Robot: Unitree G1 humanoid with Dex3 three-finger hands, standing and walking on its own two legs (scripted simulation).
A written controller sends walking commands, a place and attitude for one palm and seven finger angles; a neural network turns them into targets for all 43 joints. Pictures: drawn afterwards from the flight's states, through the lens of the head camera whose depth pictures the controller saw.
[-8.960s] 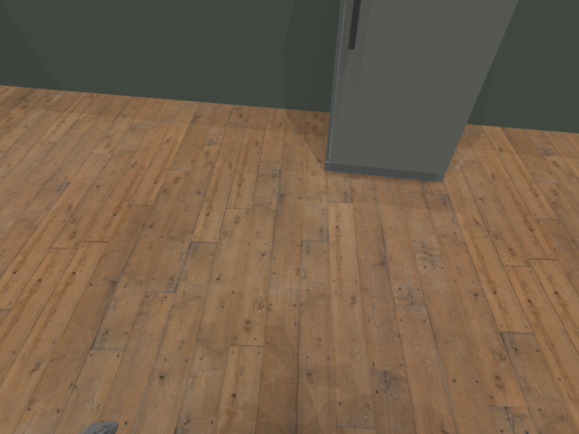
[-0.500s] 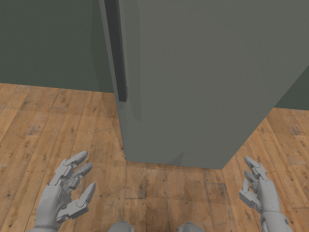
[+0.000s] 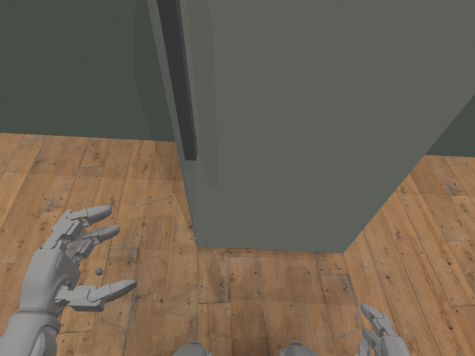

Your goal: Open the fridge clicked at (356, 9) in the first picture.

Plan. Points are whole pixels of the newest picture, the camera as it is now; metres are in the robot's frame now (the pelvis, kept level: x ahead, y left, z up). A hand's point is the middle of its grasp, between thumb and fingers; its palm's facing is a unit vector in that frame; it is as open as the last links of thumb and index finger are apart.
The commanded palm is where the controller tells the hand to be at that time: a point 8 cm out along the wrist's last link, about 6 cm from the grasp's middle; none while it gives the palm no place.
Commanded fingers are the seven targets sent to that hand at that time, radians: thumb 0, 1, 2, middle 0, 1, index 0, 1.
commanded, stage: raise the hand to about handle height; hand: left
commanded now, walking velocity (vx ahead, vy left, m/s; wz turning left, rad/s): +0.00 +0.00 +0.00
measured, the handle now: (179, 54) +0.54 +0.13 +0.21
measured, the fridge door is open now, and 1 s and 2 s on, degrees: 0 0 0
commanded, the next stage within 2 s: move the hooked fingers beside the handle in 1.16 s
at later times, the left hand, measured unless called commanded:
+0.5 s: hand (71, 223) +0.27 +0.25 +0.11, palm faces +0.06 -1.00 -0.06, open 13.9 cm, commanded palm +0.24 +0.30 +0.12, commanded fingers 0.00 -0.50 0.30 -0.30 -1.20 -0.30 -1.20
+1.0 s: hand (71, 203) +0.29 +0.25 +0.13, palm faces +0.06 -1.00 -0.04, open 14.0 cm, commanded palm +0.26 +0.30 +0.13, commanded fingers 0.00 -0.50 0.30 -0.30 -1.20 -0.30 -1.20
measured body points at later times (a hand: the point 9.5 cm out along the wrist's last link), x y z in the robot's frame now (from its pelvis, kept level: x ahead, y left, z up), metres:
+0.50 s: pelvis +0.02 -0.01 +0.02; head +0.05 -0.01 +0.47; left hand +0.26 +0.30 +0.12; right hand +0.20 -0.24 -0.05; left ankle +0.00 +0.11 -0.68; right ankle +0.04 -0.15 -0.68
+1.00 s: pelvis +0.02 -0.02 +0.04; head +0.04 -0.03 +0.48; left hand +0.28 +0.30 +0.14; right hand +0.17 -0.27 -0.04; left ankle +0.00 +0.11 -0.68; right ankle +0.04 -0.15 -0.68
